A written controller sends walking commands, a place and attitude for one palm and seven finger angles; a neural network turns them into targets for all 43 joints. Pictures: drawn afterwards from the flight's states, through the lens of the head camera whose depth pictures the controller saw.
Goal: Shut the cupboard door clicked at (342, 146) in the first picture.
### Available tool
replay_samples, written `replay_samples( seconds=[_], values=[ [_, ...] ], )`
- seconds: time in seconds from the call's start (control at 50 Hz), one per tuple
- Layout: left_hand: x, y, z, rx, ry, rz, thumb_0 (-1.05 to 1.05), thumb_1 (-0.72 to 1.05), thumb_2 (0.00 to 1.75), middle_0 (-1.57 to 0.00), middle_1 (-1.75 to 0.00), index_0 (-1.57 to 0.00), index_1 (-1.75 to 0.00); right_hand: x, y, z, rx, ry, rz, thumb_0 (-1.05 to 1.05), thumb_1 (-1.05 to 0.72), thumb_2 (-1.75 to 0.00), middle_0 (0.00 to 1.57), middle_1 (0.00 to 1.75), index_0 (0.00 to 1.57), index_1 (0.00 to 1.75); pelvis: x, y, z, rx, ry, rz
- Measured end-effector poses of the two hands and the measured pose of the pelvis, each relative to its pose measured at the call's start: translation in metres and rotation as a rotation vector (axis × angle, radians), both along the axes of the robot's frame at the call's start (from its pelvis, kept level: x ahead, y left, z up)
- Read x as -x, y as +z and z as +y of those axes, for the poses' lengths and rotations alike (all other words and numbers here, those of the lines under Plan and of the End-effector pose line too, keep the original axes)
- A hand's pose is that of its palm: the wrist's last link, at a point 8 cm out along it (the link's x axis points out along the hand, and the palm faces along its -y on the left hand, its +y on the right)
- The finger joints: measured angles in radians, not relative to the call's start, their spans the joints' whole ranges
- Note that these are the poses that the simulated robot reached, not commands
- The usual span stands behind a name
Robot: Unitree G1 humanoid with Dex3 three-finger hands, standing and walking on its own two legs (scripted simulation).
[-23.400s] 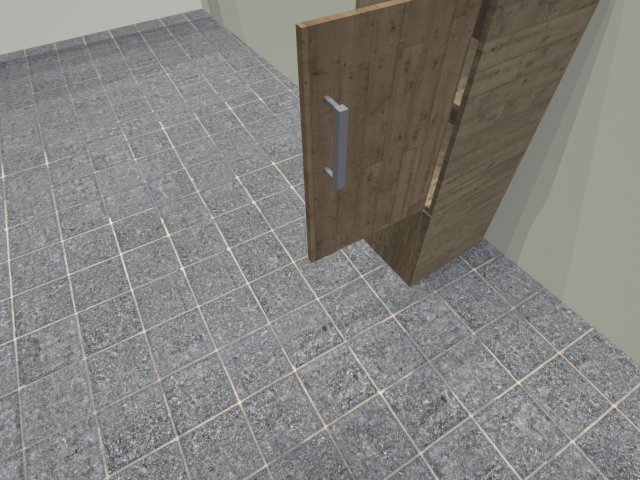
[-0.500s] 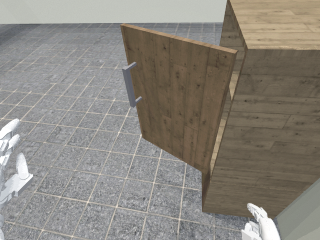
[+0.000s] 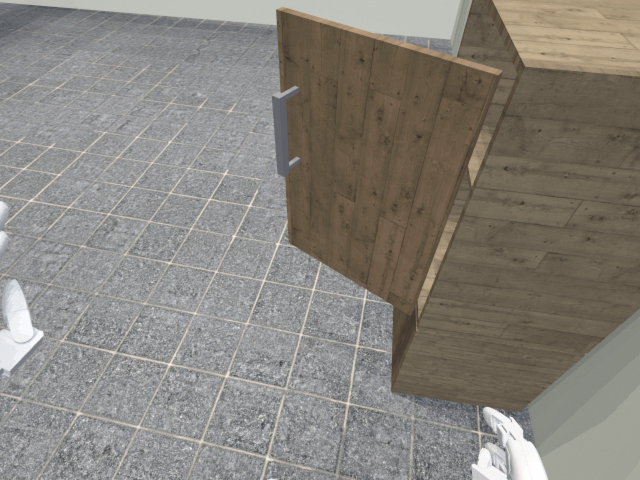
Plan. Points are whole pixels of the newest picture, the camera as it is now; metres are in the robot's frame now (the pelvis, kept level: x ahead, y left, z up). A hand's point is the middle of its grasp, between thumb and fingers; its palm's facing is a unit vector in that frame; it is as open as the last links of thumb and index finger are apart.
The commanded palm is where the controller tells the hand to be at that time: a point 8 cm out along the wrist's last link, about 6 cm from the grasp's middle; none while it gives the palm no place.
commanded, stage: step back with the hand held close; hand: left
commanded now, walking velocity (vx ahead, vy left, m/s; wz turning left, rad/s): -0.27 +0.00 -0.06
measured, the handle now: (287, 133) +0.73 +0.12 +0.05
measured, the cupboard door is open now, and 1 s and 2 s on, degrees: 61 61 61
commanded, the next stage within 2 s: stop stepping back and stand still in 0.58 s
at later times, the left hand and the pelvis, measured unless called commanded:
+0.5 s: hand out of the picture +0.12 +0.26 +0.18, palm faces +0.44 -0.78 -0.45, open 7.4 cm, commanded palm +0.07 +0.31 +0.19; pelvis -0.07 +0.00 +0.00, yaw +1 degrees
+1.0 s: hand out of the picture +0.08 +0.31 +0.18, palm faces +0.46 -0.81 -0.37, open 7.4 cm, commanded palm +0.02 +0.34 +0.19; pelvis -0.12 +0.04 +0.00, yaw +0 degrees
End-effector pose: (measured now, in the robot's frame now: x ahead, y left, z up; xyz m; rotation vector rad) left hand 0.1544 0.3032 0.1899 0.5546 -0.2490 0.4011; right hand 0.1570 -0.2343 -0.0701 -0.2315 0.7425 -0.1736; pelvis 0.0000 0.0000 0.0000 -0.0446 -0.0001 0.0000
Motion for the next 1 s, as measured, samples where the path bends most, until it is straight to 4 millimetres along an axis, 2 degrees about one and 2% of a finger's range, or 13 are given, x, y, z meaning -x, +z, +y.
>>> replay_samples(
  seconds=[0.12,0.32,0.42,0.5,0.6,0.7,0.78,0.86,0.92,1.0],
  values=[
    [0.023,0.004,-0.005,0.017,0.006,-0.064,0.01,0.88,0.90,-0.21,-0.30,-0.21,-0.30,0.019,-0.004,-0.004,0.018,0.018,0.017,0.01,-0.90,-0.89,0.20,0.30,0.20,0.30,0.014,-0.001,-0.002,-0.002,0.000,-0.008],
    [0.030,0.009,0.003,-0.029,-0.046,-0.116,0.01,0.88,0.90,-0.21,-0.30,-0.21,-0.30,0.046,0.000,-0.001,0.029,-0.014,-0.019,0.01,-0.90,-0.89,0.20,0.30,0.20,0.30,0.040,-0.005,0.003,0.024,0.019,-0.008],
    [0.055,0.009,-0.001,-0.063,-0.054,-0.084,0.01,0.88,0.90,-0.21,-0.30,-0.21,-0.30,0.056,-0.002,0.000,0.008,0.013,-0.020,0.01,-0.90,-0.89,0.20,0.30,0.20,0.30,0.059,-0.006,-0.001,0.017,0.024,0.002],
    [0.077,0.008,-0.002,-0.030,-0.042,-0.086,0.01,0.88,0.90,-0.21,-0.30,-0.22,-0.30,0.068,-0.004,0.002,0.021,0.027,0.026,0.01,-0.90,-0.89,0.20,0.30,0.20,0.30,0.066,-0.004,0.004,-0.013,0.019,-0.002],
    [0.088,0.007,0.016,-0.011,-0.016,-0.146,0.01,0.88,0.90,-0.22,-0.30,-0.22,-0.30,0.081,-0.007,0.011,0.064,0.024,0.042,0.01,-0.90,-0.89,0.20,0.30,0.20,0.30,0.080,-0.008,0.018,0.004,0.042,0.005],
    [0.098,0.006,0.033,-0.019,0.015,-0.108,0.01,0.88,0.90,-0.21,-0.30,-0.21,-0.30,0.092,-0.001,0.028,0.018,0.030,0.000,0.01,-0.90,-0.89,0.20,0.30,0.20,0.30,0.099,-0.003,0.019,0.035,0.035,0.016],
    [0.112,0.002,0.020,-0.012,-0.023,-0.082,0.01,0.89,0.90,-0.21,-0.30,-0.21,-0.30,0.102,0.000,0.035,-0.018,0.052,-0.040,0.01,-0.90,-0.89,0.20,0.30,0.20,0.30,0.113,-0.006,0.016,0.011,-0.006,0.045],
    [0.120,0.001,0.011,0.034,-0.064,-0.070,0.01,0.88,0.90,-0.21,-0.30,-0.21,-0.30,0.122,0.000,0.034,-0.010,0.044,-0.005,0.01,-0.90,-0.89,0.20,0.30,0.20,0.30,0.121,-0.001,0.021,0.003,-0.013,0.015],
    [0.121,0.001,0.019,0.047,-0.060,-0.085,0.01,0.88,0.90,-0.21,-0.30,-0.22,-0.30,0.136,-0.001,0.030,0.017,0.002,0.011,0.01,-0.90,-0.89,0.20,0.30,0.20,0.30,0.118,-0.002,0.029,0.007,-0.005,-0.002],
    [0.118,-0.002,0.041,0.063,-0.015,-0.090,0.01,0.88,0.90,-0.22,-0.30,-0.22,-0.30,0.153,0.002,0.029,0.036,-0.057,0.018,0.01,-0.90,-0.89,0.20,0.30,0.20,0.30,0.119,0.001,0.037,0.005,0.001,-0.024]
  ],
)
